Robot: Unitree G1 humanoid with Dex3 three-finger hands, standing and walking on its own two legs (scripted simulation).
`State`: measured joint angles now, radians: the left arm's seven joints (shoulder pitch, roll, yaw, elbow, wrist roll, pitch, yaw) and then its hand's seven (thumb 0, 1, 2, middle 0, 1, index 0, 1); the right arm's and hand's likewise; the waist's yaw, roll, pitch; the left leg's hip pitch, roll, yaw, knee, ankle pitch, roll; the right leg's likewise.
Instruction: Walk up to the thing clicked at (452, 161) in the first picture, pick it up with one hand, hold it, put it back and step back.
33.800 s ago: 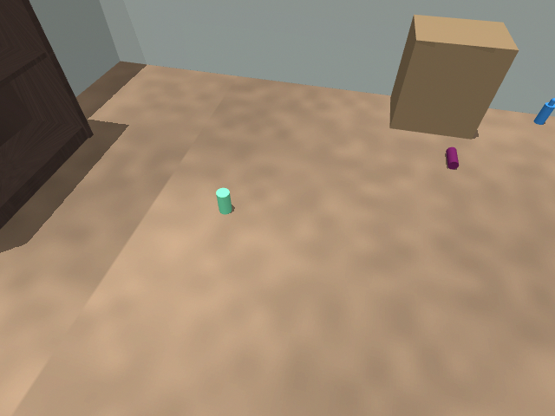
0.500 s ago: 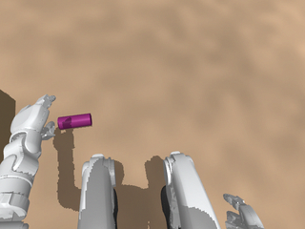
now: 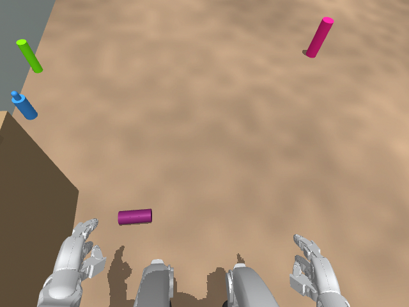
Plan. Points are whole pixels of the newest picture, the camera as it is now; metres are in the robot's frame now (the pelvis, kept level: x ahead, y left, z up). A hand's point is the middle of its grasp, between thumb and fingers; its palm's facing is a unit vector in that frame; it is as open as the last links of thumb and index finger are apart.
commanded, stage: home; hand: left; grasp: from above
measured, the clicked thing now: (135, 216) +0.49 +0.24 -0.60
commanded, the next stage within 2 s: none
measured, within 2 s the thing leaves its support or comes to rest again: neither
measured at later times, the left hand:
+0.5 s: hand (83, 274) +0.20 +0.19 +0.04, palm faces +0.10 -0.98 -0.19, open 7.4 cm
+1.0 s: hand (83, 282) +0.19 +0.19 +0.04, palm faces +0.09 -0.98 -0.20, open 7.4 cm
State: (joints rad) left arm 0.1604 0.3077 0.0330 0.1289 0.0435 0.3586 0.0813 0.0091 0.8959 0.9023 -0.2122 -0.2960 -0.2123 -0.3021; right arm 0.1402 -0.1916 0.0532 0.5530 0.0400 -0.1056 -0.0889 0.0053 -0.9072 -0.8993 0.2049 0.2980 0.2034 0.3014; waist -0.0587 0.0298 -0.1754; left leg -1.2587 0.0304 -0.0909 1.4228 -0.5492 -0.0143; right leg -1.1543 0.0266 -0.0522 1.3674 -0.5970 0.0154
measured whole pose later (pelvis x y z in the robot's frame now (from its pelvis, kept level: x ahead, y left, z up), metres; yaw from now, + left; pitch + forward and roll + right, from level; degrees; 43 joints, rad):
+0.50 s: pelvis +0.05 +0.00 +0.09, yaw +2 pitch +11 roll -3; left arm 0.52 0.22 0.03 -0.15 -0.06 0.46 0.03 0.01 0.90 0.90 -0.21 -0.30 -0.21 -0.30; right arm 0.29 -0.22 0.03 0.51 0.01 -0.20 -0.18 0.01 -0.91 -0.90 0.20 0.30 0.20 0.30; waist -0.04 0.05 -0.18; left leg -0.73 0.02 -0.07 1.01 -0.48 -0.01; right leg -0.62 0.01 -0.04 0.93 -0.51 0.02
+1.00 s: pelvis +0.04 +0.00 +0.09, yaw +2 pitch +10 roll -3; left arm 0.51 0.22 0.03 -0.14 -0.06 0.46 0.03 0.01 0.90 0.90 -0.20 -0.29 -0.21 -0.30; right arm 0.30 -0.21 0.04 0.53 0.00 -0.22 -0.17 0.01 -0.90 -0.90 0.21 0.30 0.20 0.30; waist -0.04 0.04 -0.15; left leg -0.72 0.02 -0.07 1.01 -0.46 -0.01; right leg -0.62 0.01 -0.04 0.95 -0.50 0.02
